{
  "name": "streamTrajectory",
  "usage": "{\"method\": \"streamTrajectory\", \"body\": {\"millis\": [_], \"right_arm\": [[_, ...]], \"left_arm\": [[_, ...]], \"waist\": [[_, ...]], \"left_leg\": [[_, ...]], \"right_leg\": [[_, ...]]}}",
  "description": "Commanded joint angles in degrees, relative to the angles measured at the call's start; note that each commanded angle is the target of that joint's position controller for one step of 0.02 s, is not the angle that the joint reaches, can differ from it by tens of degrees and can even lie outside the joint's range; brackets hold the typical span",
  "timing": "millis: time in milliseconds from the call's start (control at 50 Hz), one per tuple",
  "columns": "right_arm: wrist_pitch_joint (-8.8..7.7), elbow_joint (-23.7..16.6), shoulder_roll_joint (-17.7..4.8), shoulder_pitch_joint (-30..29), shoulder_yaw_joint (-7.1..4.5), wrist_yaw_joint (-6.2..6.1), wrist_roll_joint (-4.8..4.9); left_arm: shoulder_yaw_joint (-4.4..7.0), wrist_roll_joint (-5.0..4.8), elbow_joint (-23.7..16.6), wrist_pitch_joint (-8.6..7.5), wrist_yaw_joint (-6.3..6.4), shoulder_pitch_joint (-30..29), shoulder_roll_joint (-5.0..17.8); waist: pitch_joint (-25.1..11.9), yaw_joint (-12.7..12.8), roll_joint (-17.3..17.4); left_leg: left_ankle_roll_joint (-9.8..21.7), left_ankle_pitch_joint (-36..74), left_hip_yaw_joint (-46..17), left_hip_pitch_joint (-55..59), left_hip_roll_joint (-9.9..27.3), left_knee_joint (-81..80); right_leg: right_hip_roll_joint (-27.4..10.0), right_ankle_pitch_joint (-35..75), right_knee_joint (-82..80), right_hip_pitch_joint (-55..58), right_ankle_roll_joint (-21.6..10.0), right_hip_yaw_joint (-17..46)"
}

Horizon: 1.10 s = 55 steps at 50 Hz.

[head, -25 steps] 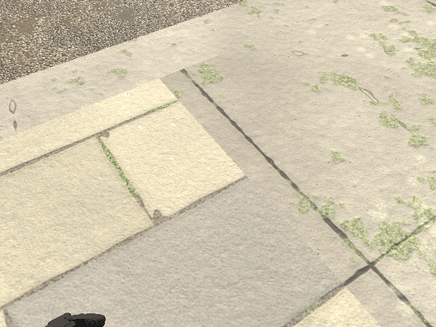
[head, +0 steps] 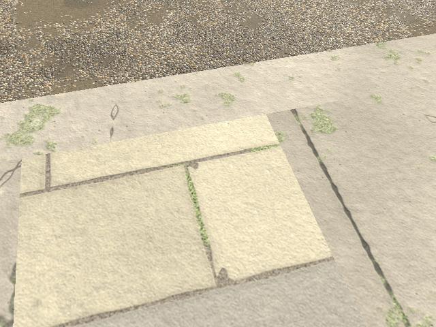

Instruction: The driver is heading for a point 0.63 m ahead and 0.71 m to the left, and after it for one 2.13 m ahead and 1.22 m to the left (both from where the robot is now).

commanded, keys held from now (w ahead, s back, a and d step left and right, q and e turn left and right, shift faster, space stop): w+q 1.00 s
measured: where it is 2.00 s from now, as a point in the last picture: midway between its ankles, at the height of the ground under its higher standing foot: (110, 189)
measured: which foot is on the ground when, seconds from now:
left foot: up 0.00-0.06, down 0.08-0.56, up 0.58-1.00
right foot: down 0.00-0.08, up 0.10-0.52, down 0.54-1.00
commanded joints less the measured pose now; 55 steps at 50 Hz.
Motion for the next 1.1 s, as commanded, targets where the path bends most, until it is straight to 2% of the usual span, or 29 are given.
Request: {"method": "streamTrajectory", "body": {"millis": [20,60,80,100,120,140,160,180,200,260,360,460,520,540,560,580,600,620,640,680,780,880,960,1000,1020,1040,1060,1080,1100], "right_arm": [[-0.79,-6.6,-5.1,-4.2,-1.59,0.92,-0.07],[-0.52,-4.2,-9.2,7.8,-3.93,0.59,0.03],[-0.09,-1.8,-13.1,17.5,-5.84,-0.47,0.05],[-0.10,-1.4,-19.7,18.1,-6.94,-1.31,0.50],[-0.89,-3.1,-16.5,19.5,-5.72,-1.18,0.23],[-1.43,-2.6,-13.1,17.9,-4.67,-1.08,-0.37],[-1.71,-2.8,-11.4,14.5,-4.13,-1.09,-0.13],[-1.71,-3.4,-9.8,10.4,-3.58,-1.09,-0.12],[-1.74,-4.4,-8.4,7.7,-2.99,-1.31,-0.65],[-1.86,-4.7,-9.4,6.1,-3.14,-2.07,-0.60],[-1.20,-3.0,-11.5,9.5,-3.70,-3.46,-0.15],[-0.56,-1.1,-11.0,13.3,-3.62,-3.63,0.41],[-0.11,-1.5,-9.6,11.7,-3.26,-3.67,0.07],[-0.29,-2.2,-6.6,11.6,-2.19,-3.46,-0.32],[-0.63,-3.5,-2.9,16.7,-1.01,-3.47,-0.03],[-1.11,-4.2,-4.9,19.9,-0.85,-3.49,1.00],[-0.87,-3.2,-10.1,16.4,-2.14,-3.53,1.29],[-0.49,-4.0,-11.3,11.1,-2.53,-3.50,0.63],[-0.29,-4.6,-10.7,8.7,-2.60,-3.43,-0.01],[0.24,-4.7,-8.6,8.6,-2.67,-2.94,0.29],[1.02,-6.1,-5.3,5.3,-1.80,-2.60,-0.03],[0.18,-7.3,-4.0,-2.3,-1.05,-0.85,0.09],[0.19,-9.4,-4.3,-7.2,-1.05,0.47,0.37],[0.41,-9.8,-6.0,-5.8,-1.94,0.74,-0.02],[0.64,-9.3,-7.5,-2.6,-2.78,0.66,-0.22],[0.82,-7.2,-9.7,5.3,-4.20,0.40,-0.14],[1.28,-4.3,-13.4,15.8,-6.21,-0.53,0.10],[1.29,-3.8,-20.2,17.1,-7.25,-1.55,0.77],[0.11,-6.1,-18.9,18.1,-6.25,-1.12,0.54]], "left_arm": [[2.98,-0.80,-2.4,1.00,0.91,-0.1,11.7],[3.21,-0.93,-3.1,1.92,1.66,-1.8,12.6],[2.60,-0.51,-3.9,1.65,1.92,-2.1,11.4],[-0.15,1.72,-7.0,0.09,0.81,3.4,2.9],[-0.29,0.20,-7.9,-2.48,-0.18,-0.4,5.2],[0.67,-2.06,-9.8,-3.94,-0.88,-6.7,8.6],[0.29,-1.91,-10.5,-4.63,-0.90,-8.1,8.0],[0.50,-0.40,-10.1,-4.69,-0.56,-8.4,7.9],[1.02,0.42,-9.9,-4.09,-0.47,-7.4,8.7],[0.90,1.12,-10.0,-2.09,-0.47,-5.8,7.0],[-0.46,1.05,-12.8,-1.75,-0.61,-16.1,3.7],[0.67,-0.13,-14.6,-2.66,-1.45,-19.7,6.6],[2.10,-0.03,-12.9,-3.37,-1.33,-12.2,8.3],[2.95,0.91,-12.2,-3.72,-0.96,-5.7,10.4],[4.09,2.14,-11.4,-3.60,-0.52,1.9,15.2],[4.39,1.00,-9.7,-2.86,-1.15,4.9,15.1],[3.06,0.30,-10.9,-2.57,-1.01,2.0,9.9],[2.41,0.44,-11.3,-2.01,-0.68,-0.5,7.8],[1.91,0.90,-11.2,-1.69,-0.58,-3.1,6.7],[1.37,1.26,-10.5,-1.80,-0.35,-5.2,5.1],[2.52,0.79,-7.9,-2.61,-0.24,-3.7,7.6],[2.92,0.36,-6.2,-1.62,0.23,-2.5,9.5],[3.55,-0.79,-4.6,-0.45,0.23,-0.1,11.5],[4.06,-1.44,-4.4,0.24,0.42,-0.4,13.1],[4.34,-1.76,-4.5,0.65,0.64,-0.6,14.0],[4.30,-2.03,-4.7,1.10,0.86,-1.5,14.0],[3.52,-1.36,-5.1,1.04,1.16,-0.9,12.2],[0.82,1.96,-8.1,0.17,0.53,3.6,4.0],[0.16,0.46,-10.1,-2.11,-0.13,0.8,5.2]], "waist": [[0.9,-2.0,-6.3],[-5.9,-9.3,-6.9],[-11.1,-14.2,-3.3],[-15.7,-8.2,12.3],[-24.4,-10.6,8.6],[-17.1,-12.3,5.1],[-11.5,-9.8,1.1],[-7.4,-7.1,-1.5],[-5.9,-5.1,-0.5],[-3.8,-2.7,0.2],[-1.3,-6.6,2.3],[-1.8,-7.7,4.1],[-3.6,-3.3,5.9],[-9.0,-0.2,3.7],[-17.9,-0.1,-8.5],[-20.4,-1.1,-21.7],[-12.8,0.2,-13.1],[-7.1,0.5,-8.4],[-3.5,-0.7,-6.0],[-0.8,-3.0,-8.3],[-0.1,-3.0,-6.0],[1.5,-0.4,-5.2],[3.6,0.5,-5.3],[1.8,-1.6,-6.5],[-0.7,-3.9,-7.4],[-4.8,-8.6,-6.6],[-9.9,-13.5,-4.0],[-13.9,-8.4,12.8],[-24.6,-9.8,11.7]], "left_leg": [[2.8,-7.7,4.6,1.5,-3.6,-1.1],[6.0,-8.8,6.2,17.9,-7.8,-4.0],[8.9,-6.5,-0.3,35.4,-5.4,-6.6],[18.9,-10.6,-29.6,57.6,9.8,-7.5],[23.6,-17.4,-48.7,62.8,15.5,-16.6],[19.9,-14.4,-39.8,58.5,13.4,-18.1],[17.5,-10.1,-32.4,49.9,10.9,-18.2],[16.0,-4.4,-27.3,41.2,8.6,-19.1],[15.5,0.4,-24.0,35.3,7.0,-20.4],[15.8,6.0,-19.8,25.8,5.1,-23.0],[11.6,-0.4,-13.7,19.2,-0.1,-22.3],[9.4,-8.0,-21.0,25.0,2.6,-16.3],[7.0,-6.2,-23.4,26.0,1.6,-8.7],[4.9,-6.7,-20.4,22.5,-1.5,1.8],[0.7,-20.9,-12.8,7.1,-8.5,21.3],[-0.9,-35.4,-10.2,-6.5,-8.5,34.4],[-1.5,-30.7,-11.5,-10.6,-5.1,40.0],[-1.7,-26.1,-9.2,-10.5,-3.1,40.4],[-1.8,-22.6,-8.3,-8.5,-1.5,38.1],[-1.6,-19.1,-7.7,-3.9,1.3,33.8],[-2.8,-12.3,-6.4,-6.2,2.6,24.7],[-2.3,0.2,-2.2,-3.0,1.7,8.9],[-0.2,-2.6,0.8,-1.3,0.4,1.7],[2.1,-8.5,3.6,3.5,-2.4,0.0],[3.4,-11.3,5.2,8.7,-4.7,-0.4],[5.4,-9.5,6.4,19.3,-7.3,-3.6],[7.7,-7.3,2.8,36.4,-7.2,-5.3],[16.0,-8.5,-24.5,56.6,8.4,-5.9],[23.4,-22.8,-49.4,62.7,15.7,-16.9]], "right_leg": [[-17.6,54.6,6.1,2.9,-6.6,2.3],[-15.8,64.3,23.1,-0.3,-4.6,0.5],[-13.6,52.2,38.6,-12.1,-2.3,0.3],[-2.8,-2.2,60.0,-39.8,1.3,2.5],[1.3,-14.7,69.3,-48.7,1.3,16.1],[-2.2,-9.6,68.5,-53.5,0.0,18.6],[-4.7,-4.6,63.0,-52.2,-0.7,18.1],[-6.4,-2.2,57.7,-48.8,-0.3,17.7],[-7.7,-0.4,54.8,-44.7,0.3,17.9],[-7.7,2.0,48.0,-40.4,3.1,16.3],[-3.8,20.6,26.3,-35.3,5.1,14.6],[-1.8,21.0,17.2,-31.9,3.4,17.3],[-1.4,15.7,13.8,-22.3,0.2,15.9],[-6.4,14.8,14.5,-10.9,-2.6,19.8],[-19.5,8.4,12.6,9.4,-9.6,38.3],[-26.8,-8.0,5.8,15.1,-14.8,60.3],[-24.8,-15.7,3.7,9.3,-12.8,55.8],[-22.5,-11.3,3.7,2.2,-10.5,46.3],[-19.9,-3.9,2.6,-4.7,-9.6,39.1],[-16.3,4.6,-0.1,-11.9,-8.6,29.7],[-17.2,17.6,-3.6,-11.0,-10.7,19.2],[-15.5,22.2,-3.8,-8.6,-8.4,9.0],[-17.5,26.2,-2.3,-3.4,-7.1,5.6],[-17.8,42.9,3.5,-0.7,-6.0,3.3],[-17.5,52.8,9.5,-0.2,-5.4,2.1],[-16.1,57.6,20.0,-2.6,-4.2,0.3],[-14.0,49.6,34.8,-13.0,-2.0,-0.3],[-5.8,-3.1,56.1,-38.6,1.6,0.9],[0.4,-16.2,67.3,-49.1,2.0,15.0]]}}
Keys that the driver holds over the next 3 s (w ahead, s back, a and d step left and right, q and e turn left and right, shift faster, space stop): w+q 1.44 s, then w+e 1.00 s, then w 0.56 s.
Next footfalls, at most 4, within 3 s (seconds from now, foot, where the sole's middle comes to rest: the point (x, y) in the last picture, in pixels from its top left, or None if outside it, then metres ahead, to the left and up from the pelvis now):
0.08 left None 0.22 0.11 -0.77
0.54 right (256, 310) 0.52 -0.05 -0.77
1.06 left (142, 266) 0.64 0.32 -0.77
1.54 right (145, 181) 0.97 0.38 -0.77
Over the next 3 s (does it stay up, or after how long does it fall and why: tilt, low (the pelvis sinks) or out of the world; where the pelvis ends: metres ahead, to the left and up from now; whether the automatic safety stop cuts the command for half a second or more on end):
stays up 1.21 0.67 -0.01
